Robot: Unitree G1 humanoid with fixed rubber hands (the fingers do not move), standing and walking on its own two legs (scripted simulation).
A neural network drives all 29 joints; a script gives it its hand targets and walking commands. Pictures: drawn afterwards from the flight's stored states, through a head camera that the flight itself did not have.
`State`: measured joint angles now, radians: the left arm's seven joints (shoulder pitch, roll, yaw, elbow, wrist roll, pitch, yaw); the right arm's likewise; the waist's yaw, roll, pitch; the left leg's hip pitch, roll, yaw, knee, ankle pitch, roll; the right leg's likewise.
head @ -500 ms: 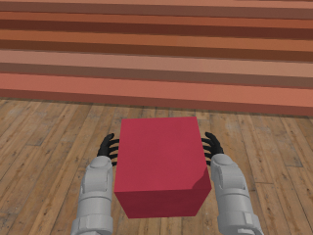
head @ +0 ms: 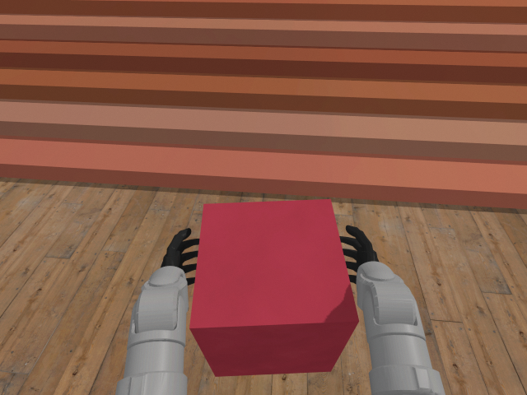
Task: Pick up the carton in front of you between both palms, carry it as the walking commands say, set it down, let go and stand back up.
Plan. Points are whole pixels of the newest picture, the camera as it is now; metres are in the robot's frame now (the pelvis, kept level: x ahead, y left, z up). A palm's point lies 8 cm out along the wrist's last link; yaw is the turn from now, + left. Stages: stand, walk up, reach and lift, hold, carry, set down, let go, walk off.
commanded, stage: hold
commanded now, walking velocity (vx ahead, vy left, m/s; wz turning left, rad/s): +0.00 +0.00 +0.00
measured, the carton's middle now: (270, 291) +0.29 +0.00 -0.02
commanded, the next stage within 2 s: carry in 0.80 s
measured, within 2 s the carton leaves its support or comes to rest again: neither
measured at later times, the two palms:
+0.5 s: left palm (174, 275) +0.28 +0.15 +0.05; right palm (366, 270) +0.28 -0.15 +0.05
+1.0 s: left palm (168, 258) +0.31 +0.16 +0.06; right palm (356, 251) +0.31 -0.14 +0.06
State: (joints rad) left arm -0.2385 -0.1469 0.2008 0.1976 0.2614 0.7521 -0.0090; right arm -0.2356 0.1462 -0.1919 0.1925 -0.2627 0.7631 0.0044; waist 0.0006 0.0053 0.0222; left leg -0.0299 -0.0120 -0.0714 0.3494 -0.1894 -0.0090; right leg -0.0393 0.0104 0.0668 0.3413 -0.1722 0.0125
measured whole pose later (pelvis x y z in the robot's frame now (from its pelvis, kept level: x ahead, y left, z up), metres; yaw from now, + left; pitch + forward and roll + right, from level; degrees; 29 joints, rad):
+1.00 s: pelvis +0.03 +0.01 -0.01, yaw +2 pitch +1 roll +0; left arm -0.20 -0.14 0.13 0.03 0.20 0.86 0.03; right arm -0.18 0.13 -0.16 0.02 -0.18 0.86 -0.02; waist -0.01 -0.02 -0.14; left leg -0.26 0.01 -0.01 0.54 -0.35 0.00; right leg -0.24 -0.01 0.03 0.50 -0.28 0.01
